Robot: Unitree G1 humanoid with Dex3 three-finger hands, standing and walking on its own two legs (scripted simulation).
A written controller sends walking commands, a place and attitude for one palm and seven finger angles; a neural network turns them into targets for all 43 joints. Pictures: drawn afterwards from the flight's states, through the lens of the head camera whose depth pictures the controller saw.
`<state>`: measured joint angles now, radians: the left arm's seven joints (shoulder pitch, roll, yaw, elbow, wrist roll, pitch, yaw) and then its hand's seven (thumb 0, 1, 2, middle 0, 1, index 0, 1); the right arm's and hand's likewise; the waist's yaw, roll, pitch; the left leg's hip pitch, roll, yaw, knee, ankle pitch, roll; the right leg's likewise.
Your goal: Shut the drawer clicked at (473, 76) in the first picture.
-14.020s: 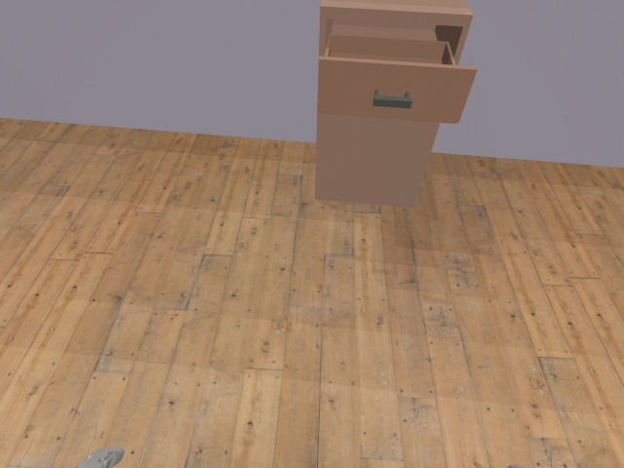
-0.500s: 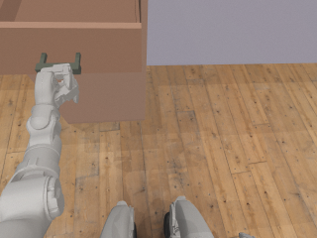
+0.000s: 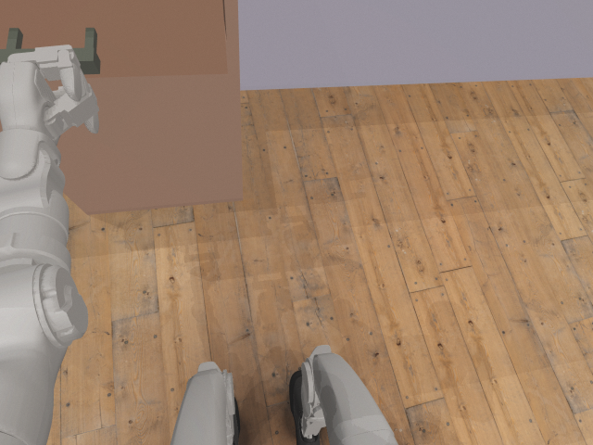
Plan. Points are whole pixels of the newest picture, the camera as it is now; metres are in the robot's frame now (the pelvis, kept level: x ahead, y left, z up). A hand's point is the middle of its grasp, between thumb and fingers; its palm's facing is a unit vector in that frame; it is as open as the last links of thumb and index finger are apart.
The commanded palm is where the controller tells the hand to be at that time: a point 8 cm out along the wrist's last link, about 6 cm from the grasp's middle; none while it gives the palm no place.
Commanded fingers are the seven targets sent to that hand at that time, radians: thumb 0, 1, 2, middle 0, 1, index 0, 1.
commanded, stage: push the drawer shut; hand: left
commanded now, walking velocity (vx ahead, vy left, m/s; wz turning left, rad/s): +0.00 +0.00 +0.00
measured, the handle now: (52, 49) +0.61 +0.25 +0.06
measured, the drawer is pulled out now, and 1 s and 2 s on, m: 0.07 0.00 0.00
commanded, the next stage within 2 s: pull the fist back off the drawer in 0.90 s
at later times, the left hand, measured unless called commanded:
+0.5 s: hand (87, 56) +0.60 +0.21 +0.06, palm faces +0.05 -1.00 -0.03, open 3.2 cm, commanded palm +0.60 +0.23 +0.06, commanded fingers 0.00 0.90 0.90 -1.40 -1.60 -1.40 -1.60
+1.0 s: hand (75, 46) +0.62 +0.23 +0.06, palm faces +0.04 -1.00 -0.04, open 3.3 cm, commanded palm +0.66 +0.21 +0.06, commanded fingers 0.00 0.90 0.90 -1.40 -1.60 -1.40 -1.60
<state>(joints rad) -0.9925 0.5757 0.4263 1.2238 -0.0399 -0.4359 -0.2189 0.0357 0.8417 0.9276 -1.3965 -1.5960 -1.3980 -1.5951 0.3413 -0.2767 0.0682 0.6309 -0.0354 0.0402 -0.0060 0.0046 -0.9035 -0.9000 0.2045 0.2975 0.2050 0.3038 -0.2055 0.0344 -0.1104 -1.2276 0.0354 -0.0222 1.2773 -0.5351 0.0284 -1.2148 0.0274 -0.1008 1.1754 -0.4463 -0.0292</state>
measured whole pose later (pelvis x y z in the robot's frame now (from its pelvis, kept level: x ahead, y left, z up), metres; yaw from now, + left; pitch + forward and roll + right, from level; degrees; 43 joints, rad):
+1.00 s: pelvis -0.01 +0.01 -0.02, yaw -2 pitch +34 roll -9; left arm -1.41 0.87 0.38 1.38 0.09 -0.27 -0.23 0.06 0.63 0.91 -1.40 -1.60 -1.40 -1.60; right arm 0.40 -0.26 0.14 0.63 -0.07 0.04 0.01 0.00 -0.90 -0.90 0.21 0.30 0.21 0.30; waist -0.35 0.05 -0.08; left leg -1.44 0.04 -0.08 1.37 -0.53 0.04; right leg -1.38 0.04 -0.15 1.20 -0.42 -0.02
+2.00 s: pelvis +0.04 +0.02 +0.04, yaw -2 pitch +27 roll -5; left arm -0.72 0.50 0.42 0.84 -0.11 -0.31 -0.23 0.02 0.90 0.90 -1.39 -1.60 -1.39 -1.60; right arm 0.37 -0.25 0.04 0.56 -0.01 0.11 0.05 0.00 -0.91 -0.90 0.20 0.30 0.20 0.30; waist -0.17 0.05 -0.11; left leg -1.05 0.05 0.00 1.11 -0.54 0.04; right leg -1.03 0.05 -0.07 0.98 -0.42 0.00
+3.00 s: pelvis +0.05 -0.01 +0.12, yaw +2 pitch -4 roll -1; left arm 0.50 0.33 0.26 -0.43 -0.06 -0.08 0.10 0.02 0.89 0.90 -1.40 -1.60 -1.40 -1.59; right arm 0.20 -0.23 0.04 0.61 0.00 -0.07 -0.07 0.01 -0.90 -0.90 0.20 0.30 0.20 0.30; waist 0.07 0.09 0.01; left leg -0.07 0.00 0.00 0.42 -0.27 0.01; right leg -0.08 0.03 -0.05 0.37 -0.21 -0.03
